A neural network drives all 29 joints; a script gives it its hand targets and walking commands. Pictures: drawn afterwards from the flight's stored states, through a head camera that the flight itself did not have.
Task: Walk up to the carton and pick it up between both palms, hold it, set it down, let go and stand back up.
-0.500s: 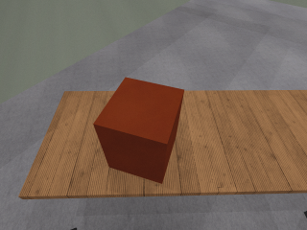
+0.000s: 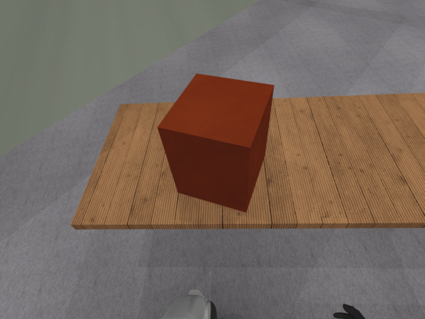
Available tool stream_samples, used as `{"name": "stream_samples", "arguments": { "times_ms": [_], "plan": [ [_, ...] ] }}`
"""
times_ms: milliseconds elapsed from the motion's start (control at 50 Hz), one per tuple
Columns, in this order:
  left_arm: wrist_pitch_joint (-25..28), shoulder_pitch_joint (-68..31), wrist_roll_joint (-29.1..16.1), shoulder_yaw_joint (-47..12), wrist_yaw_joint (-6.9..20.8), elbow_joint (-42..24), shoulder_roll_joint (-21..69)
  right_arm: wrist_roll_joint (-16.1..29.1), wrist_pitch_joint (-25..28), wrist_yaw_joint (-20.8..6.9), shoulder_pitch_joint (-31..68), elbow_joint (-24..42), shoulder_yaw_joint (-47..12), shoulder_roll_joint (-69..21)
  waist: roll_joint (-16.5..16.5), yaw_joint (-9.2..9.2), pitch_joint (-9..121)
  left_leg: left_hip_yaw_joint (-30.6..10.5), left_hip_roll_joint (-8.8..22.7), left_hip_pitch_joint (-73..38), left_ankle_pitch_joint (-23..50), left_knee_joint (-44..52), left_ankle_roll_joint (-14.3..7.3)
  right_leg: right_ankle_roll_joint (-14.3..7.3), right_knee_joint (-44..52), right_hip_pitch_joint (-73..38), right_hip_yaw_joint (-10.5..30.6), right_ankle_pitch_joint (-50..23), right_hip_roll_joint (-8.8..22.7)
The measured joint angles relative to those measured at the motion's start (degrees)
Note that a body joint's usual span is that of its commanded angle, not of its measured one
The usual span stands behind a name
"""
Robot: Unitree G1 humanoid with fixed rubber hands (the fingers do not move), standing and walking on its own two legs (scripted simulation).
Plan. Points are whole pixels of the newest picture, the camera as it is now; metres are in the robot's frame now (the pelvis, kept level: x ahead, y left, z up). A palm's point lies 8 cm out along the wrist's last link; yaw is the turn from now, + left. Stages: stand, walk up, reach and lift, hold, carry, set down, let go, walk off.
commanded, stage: walk up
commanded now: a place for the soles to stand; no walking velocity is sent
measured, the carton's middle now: (221, 143) +0.54 +0.01 -0.02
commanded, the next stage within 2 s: none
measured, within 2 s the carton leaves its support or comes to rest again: neither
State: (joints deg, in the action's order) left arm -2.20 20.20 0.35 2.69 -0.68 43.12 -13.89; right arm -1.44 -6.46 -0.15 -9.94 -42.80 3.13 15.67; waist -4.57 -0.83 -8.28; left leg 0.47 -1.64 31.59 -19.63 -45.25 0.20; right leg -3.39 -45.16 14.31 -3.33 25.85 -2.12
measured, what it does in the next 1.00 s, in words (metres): steps on the spot: left foot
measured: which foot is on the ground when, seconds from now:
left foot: up 0.00-0.22, down 0.24-1.00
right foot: down 0.00-1.00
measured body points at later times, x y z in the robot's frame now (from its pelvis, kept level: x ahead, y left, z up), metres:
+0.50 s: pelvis +0.00 +0.00 +0.02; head +0.01 +0.01 +0.47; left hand +0.06 +0.27 -0.11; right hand +0.04 -0.26 -0.11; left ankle +0.01 +0.15 -0.70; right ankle +0.04 -0.11 -0.71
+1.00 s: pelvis +0.04 +0.00 +0.02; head +0.05 +0.00 +0.47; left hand +0.10 +0.25 -0.10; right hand +0.14 -0.25 -0.10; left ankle +0.01 +0.14 -0.70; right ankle +0.04 -0.11 -0.70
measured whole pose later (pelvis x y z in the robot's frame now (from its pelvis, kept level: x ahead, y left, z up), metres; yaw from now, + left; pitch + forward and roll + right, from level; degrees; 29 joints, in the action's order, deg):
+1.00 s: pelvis +0.04 +0.00 +0.02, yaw +4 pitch -1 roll +0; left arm -0.9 16.4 0.3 -0.4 0.0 43.7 -13.9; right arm -0.7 -0.3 0.3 -17.6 -42.8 0.5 14.3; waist -0.1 -0.1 -2.7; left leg -4.5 0.7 13.5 -20.2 -34.9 2.3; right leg -1.1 -35.4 14.3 -3.8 19.7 0.8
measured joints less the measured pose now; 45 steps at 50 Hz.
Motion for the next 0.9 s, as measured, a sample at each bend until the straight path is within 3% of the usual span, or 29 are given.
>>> {"name": "stream_samples", "arguments": {
  "times_ms": [40,120,220,260,300,380,420,460,500,560,600,640,900],
  "plan": [
    [0.03,2.0,1.09,0.01,-0.5,1.78,0.46,-0.11,-0.25,-0.42,-1.92,-1.24,-0.07,-0.72,1.27,-1.33,1.99,-2.72,-2.46,0.92,-3.21,-9.65,0.92,0.02,1.13,-0.3,1.1,-0.29,1.31],
    [1.09,3.37,1.83,-0.87,-1.01,3.92,2.27,0.54,1.3,-0.73,-5.85,-3.52,0.57,0.08,-0.17,-0.32,4.33,-8.44,-2.83,-2.72,-1.73,-14.89,1.66,1.36,7.46,-2.28,-0.28,-3.95,1.65],
    [2.13,1.66,1.82,-1.23,-0.11,2.26,2.3,0.3,2.73,-0.36,-10.06,-5.1,0.71,-0.32,0.88,0.33,4.75,-5.05,1.82,-13.14,-5.28,3.27,2.53,1.64,8.14,-1.23,-2.21,-4.36,2.61],
    [2.15,0.42,1.62,-1.12,0.05,1.97,1.0,-0.13,3.74,0.06,-9.79,-5.84,0.53,-1.86,4.72,0.0,3.15,-2.67,0.49,-16.19,2.62,9.85,1.24,2.23,5.39,-0.32,-1.15,-3.09,4.94],
    [1.8,0.45,1.03,-1.22,0.24,1.88,-0.03,-0.61,5.13,0.27,-9.81,-5.1,-0.09,-2.87,7.79,0.0,2.86,-1.06,-0.75,-17.03,4.08,11.36,0.53,2.73,2.5,1.3,1.16,-1.89,5.9],
    [0.64,0.32,1.24,-1.24,0.52,1.86,-0.42,-0.85,6.01,0.45,-10.75,-3.99,-0.26,-2.81,6.95,2.1,4.3,-2.97,0.8,-16.14,2.35,10.22,0.0,3.25,-2.02,3.87,1.72,4.73,3.56],
    [0.84,0.14,1.09,-1.0,0.72,1.59,-0.89,-1.1,5.97,0.74,-10.98,-3.43,-0.64,-2.88,7.11,2.37,4.7,-2.91,1.35,-16.5,2.58,10.87,0.7,3.47,-0.39,4.58,1.94,4.38,3.82],
    [1.43,-0.14,1.26,-0.74,0.84,0.98,-1.14,-0.8,5.82,0.6,-11.14,-3.11,-0.88,-2.63,6.8,2.62,4.77,-3.2,1.85,-16.5,2.22,10.29,1.33,3.25,5.75,3.47,1.8,-0.45,4.12],
    [2.35,-0.63,1.57,-0.57,0.8,0.53,-0.82,-0.12,5.3,0.32,-11.12,-3.38,-0.93,-1.98,5.12,2.37,4.54,-4.17,3.13,-16.09,0.82,7.97,2.11,2.94,9.65,1.91,0.64,-11.52,3.04],
    [2.63,-0.7,1.32,-0.88,0.5,0.26,-0.27,0.55,4.37,0.24,-11.35,-3.37,-0.89,-1.45,3.39,1.46,5.94,-4.32,3.37,-15.01,-4.08,5.06,1.08,2.17,8.68,1.99,0.07,-9.04,2.08],
    [1.97,-0.93,0.87,-1.12,0.35,0.71,0.0,0.52,4.58,0.14,-11.3,-2.97,-0.93,-1.21,3.04,1.35,6.42,-3.95,2.78,-15.72,-2.19,6.42,0.48,2.14,8.17,1.87,0.18,-7.64,2.36],
    [1.37,-1.26,0.47,-1.5,0.44,1.15,0.03,0.48,5.49,-0.01,-10.95,-2.76,-1.13,-1.3,3.23,1.43,6.44,-3.69,2.4,-16.77,1.52,8.56,1.24,2.66,8.22,1.64,0.57,-7.43,2.8],
    [1.86,-3.45,-0.08,-2.94,0.75,0.43,0.16,0.74,6.35,0.24,-8.52,-0.55,-2.73,-1.4,4.33,0.84,5.25,-4.65,2.4,-17.95,0.46,11.33,2.19,2.2,10.47,0.46,-0.12,-7.1,2.75]
  ]
}}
